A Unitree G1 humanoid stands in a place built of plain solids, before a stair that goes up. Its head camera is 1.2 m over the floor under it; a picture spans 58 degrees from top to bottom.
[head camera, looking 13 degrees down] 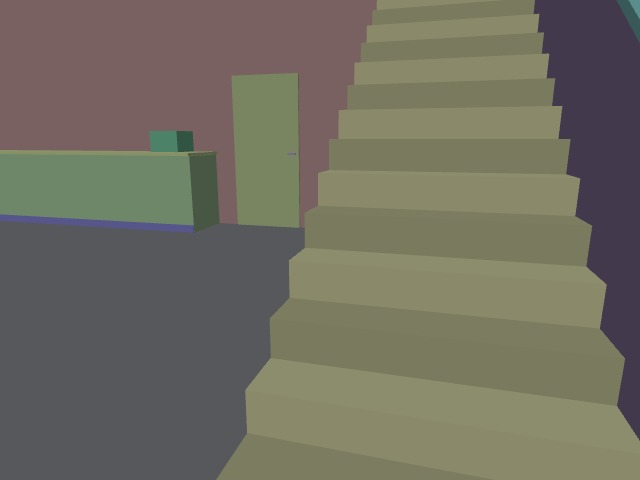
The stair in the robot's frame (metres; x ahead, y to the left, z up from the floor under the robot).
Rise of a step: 0.17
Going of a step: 0.23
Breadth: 1.21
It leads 15 degrees to the right of straight ahead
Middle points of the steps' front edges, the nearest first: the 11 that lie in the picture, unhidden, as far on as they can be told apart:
1.19 -0.32 0.35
1.41 -0.38 0.52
1.64 -0.45 0.70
1.87 -0.51 0.87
2.09 -0.57 1.04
2.32 -0.63 1.21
2.55 -0.69 1.38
2.77 -0.76 1.55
3.00 -0.82 1.72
3.23 -0.88 1.89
3.45 -0.94 2.06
